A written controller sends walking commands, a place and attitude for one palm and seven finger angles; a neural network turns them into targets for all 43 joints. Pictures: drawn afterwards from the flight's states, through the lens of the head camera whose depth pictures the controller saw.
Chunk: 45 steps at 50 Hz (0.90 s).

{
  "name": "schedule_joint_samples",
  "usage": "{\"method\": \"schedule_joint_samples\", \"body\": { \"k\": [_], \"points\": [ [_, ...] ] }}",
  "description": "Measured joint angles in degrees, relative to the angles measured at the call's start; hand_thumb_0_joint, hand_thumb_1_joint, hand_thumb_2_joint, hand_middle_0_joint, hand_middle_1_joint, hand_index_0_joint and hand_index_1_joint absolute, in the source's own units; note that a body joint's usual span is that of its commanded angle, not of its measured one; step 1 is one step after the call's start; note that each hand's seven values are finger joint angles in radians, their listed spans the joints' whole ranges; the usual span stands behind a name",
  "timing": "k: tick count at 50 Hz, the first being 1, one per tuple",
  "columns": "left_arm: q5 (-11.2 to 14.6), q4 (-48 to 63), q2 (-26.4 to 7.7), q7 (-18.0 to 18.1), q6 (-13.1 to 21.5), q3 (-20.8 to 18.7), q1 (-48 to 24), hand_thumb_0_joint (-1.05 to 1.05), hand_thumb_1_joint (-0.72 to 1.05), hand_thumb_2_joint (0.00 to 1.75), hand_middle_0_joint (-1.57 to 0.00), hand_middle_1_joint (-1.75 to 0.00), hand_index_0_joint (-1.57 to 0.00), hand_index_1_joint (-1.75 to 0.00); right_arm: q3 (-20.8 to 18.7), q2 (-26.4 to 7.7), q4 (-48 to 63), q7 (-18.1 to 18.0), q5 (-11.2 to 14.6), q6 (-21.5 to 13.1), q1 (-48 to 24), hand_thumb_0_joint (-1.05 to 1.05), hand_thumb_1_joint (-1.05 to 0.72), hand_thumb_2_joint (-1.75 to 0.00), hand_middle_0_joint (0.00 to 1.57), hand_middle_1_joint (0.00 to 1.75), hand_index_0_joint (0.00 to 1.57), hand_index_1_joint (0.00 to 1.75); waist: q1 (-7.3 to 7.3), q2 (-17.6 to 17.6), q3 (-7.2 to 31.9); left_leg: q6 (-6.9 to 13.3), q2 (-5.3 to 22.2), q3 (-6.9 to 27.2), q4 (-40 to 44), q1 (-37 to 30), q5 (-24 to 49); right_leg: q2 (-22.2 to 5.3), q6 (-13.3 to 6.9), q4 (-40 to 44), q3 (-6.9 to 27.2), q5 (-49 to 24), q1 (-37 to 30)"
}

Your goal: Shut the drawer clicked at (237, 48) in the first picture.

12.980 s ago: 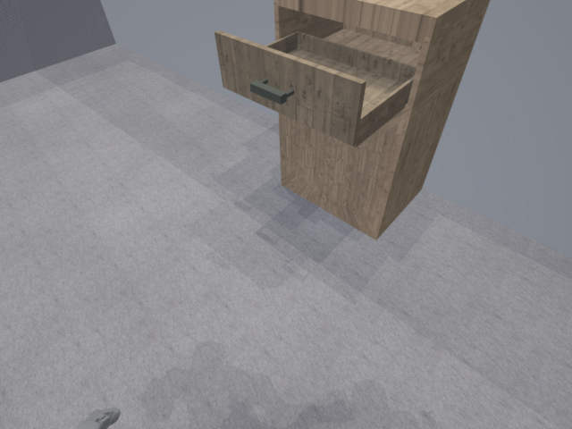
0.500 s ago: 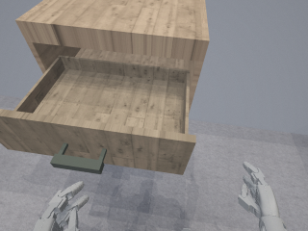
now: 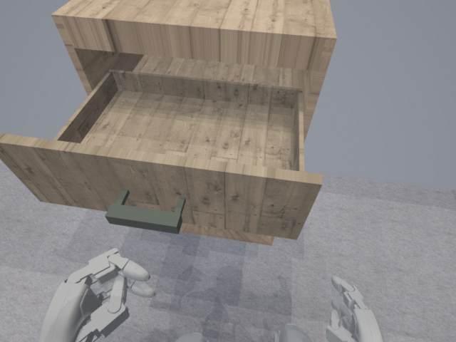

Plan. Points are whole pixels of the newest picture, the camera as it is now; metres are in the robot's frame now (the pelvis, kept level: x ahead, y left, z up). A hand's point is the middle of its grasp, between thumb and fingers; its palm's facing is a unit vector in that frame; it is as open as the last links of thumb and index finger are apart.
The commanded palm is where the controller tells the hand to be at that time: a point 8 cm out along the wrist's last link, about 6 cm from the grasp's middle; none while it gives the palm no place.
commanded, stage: raise the hand and make a fist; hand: left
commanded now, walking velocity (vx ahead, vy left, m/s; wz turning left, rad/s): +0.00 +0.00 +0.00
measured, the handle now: (148, 208) +0.32 +0.17 +0.07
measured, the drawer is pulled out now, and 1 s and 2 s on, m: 0.30 0.30 0.30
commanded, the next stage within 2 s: bring the fist close to the handle in 1.06 s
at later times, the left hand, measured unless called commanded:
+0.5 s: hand (112, 304) +0.15 +0.15 +0.14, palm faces -0.02 -0.99 -0.14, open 3.2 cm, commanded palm +0.09 +0.20 +0.15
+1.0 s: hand (96, 295) +0.15 +0.16 +0.16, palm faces +0.00 -0.99 -0.14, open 3.3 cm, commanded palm +0.08 +0.20 +0.17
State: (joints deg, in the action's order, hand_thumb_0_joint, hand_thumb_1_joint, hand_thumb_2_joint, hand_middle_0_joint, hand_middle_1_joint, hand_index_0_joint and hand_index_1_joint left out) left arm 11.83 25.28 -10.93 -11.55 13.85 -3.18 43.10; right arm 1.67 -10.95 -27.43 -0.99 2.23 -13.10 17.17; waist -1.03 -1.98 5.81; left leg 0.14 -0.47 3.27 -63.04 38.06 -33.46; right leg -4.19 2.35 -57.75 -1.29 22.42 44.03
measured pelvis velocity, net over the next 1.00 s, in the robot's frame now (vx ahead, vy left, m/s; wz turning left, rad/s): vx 0.02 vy -0.02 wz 0.00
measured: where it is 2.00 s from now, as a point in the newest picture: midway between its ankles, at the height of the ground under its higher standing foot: outside the picture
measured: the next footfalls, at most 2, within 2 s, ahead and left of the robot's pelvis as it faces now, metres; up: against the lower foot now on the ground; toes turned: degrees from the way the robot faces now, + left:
none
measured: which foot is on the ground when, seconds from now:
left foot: down 0.00-1.00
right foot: down 0.00-1.00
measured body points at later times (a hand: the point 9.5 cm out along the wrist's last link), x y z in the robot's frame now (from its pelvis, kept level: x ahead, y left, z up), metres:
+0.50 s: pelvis +0.02 -0.01 +0.02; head +0.01 -0.02 +0.47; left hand +0.14 +0.20 +0.15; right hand +0.24 -0.21 +0.00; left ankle -0.01 +0.12 -0.67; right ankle +0.07 -0.16 -0.67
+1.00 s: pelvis +0.02 -0.02 +0.04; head +0.00 -0.03 +0.49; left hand +0.15 +0.21 +0.17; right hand +0.24 -0.23 +0.01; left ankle -0.01 +0.12 -0.67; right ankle +0.07 -0.16 -0.67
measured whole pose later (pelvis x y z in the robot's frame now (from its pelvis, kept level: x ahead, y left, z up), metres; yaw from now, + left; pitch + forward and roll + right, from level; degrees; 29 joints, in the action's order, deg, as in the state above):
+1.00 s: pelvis +0.02 -0.02 +0.04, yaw +0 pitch +1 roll -2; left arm 17.0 28.9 -15.9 -16.8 9.1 -11.4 43.8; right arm 2.3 -13.5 -30.0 -3.4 4.6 -24.8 14.4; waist -3.7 -3.2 5.3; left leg -1.7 1.9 4.1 -49.0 20.1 -29.8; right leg -2.0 1.5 -45.7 -2.7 19.8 26.7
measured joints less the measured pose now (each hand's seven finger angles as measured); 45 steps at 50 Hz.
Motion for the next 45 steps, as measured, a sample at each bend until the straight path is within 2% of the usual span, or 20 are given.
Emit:
{"method": "schedule_joint_samples", "body": {
  "k": [6, 13, 22, 26, 31, 39, 45],
  "points": [
    [-1.7, 1.4, -1.8, 1.0, 0.9, 3.4, 0.9, 0.02, 0.90, 0.90, -0.99, -1.15, -0.99, -1.15, -1.8, -3.0, 1.3, -0.7, 0.2, -2.3, 0.1, 0.02, -0.90, -0.90, 0.20, 0.30, 0.20, 0.30, 0.84, 0.5, 0.5, 0.2, 0.0, -0.2, -0.1, -0.1, 0.0, 0.2, 0.1, 0.1, 0.4, -0.3, -0.1],
    [-0.8, 4.2, -2.6, 4.0, 1.0, -0.2, 1.6, 0.02, 0.90, 0.90, -1.13, -1.31, -1.13, -1.30, -2.2, -2.1, 2.1, -1.0, 0.8, -2.9, -1.2, 0.02, -0.90, -0.90, 0.20, 0.30, 0.20, 0.30, 0.50, 0.2, 2.2, -0.2, 0.8, -0.2, 2.2, -4.3, -0.2, 0.9, 0.2, 2.0, 0.2, -0.2, -4.0],
    [-0.9, 6.5, -3.3, 0.6, -3.2, 0.3, 4.1, 0.02, 0.90, 0.90, -1.30, -1.50, -1.30, -1.49, 0.4, -0.7, 2.9, -1.1, 1.3, -5.0, -2.9, 0.02, -0.90, -0.90, 0.20, 0.30, 0.20, 0.30, -1.48, -0.6, 2.1, -0.6, 1.2, 0.1, 6.4, -10.0, 0.6, 1.2, 0.2, 5.4, -0.4, -0.3, -9.6],
    [0.6, 6.8, -4.7, -0.1, -3.5, -2.8, 4.5, 0.02, 0.90, 0.90, -1.35, -1.55, -1.35, -1.55, 1.0, -0.2, 2.2, -1.5, 1.5, -5.6, -3.4, 0.02, -0.90, -0.90, 0.20, 0.30, 0.20, 0.30, -2.45, -0.7, 1.7, -1.0, 1.6, 0.5, 8.0, -11.9, 0.9, 1.4, -0.1, 6.6, -0.8, -0.4, -11.4],
    [3.0, 6.2, -4.7, -1.8, -3.2, -6.1, 2.9, 0.02, 0.90, 0.90, -1.38, -1.58, -1.38, -1.58, 1.4, -0.8, 0.4, -1.9, 1.9, -7.3, -3.5, 0.02, -0.90, -0.90, 0.20, 0.30, 0.21, 0.30, -3.20, -1.4, 1.0, -1.4, 1.9, 1.3, 9.6, -13.8, 1.4, 1.6, -0.4, 8.3, -1.7, -0.6, -13.7],
    [4.4, 4.3, -5.3, -5.7, -5.7, -7.5, 0.1, 0.02, 0.90, 0.90, -1.40, -1.60, -1.40, -1.59, 1.4, -1.7, -1.7, -2.7, 2.5, -9.7, -3.3, 0.02, -0.90, -0.90, 0.20, 0.30, 0.21, 0.30, -2.97, -1.6, 0.5, -1.7, 2.1, 1.1, 12.9, -16.7, 2.7, 1.9, -0.7, 10.8, -1.7, -1.5, -16.3],
    [5.3, 2.7, -5.3, -5.5, -6.3, -8.8, 0.0, 0.02, 0.90, 0.90, -1.40, -1.60, -1.40, -1.60, 0.8, -2.1, -2.1, -2.8, 2.5, -10.8, -3.2, 0.02, -0.90, -0.90, 0.20, 0.30, 0.20, 0.30, -2.51, -1.3, -0.3, -1.9, 2.4, 0.8, 14.1, -17.8, 3.5, 2.1, -0.9, 11.8, -1.5, -2.2, -17.1]
  ]
}}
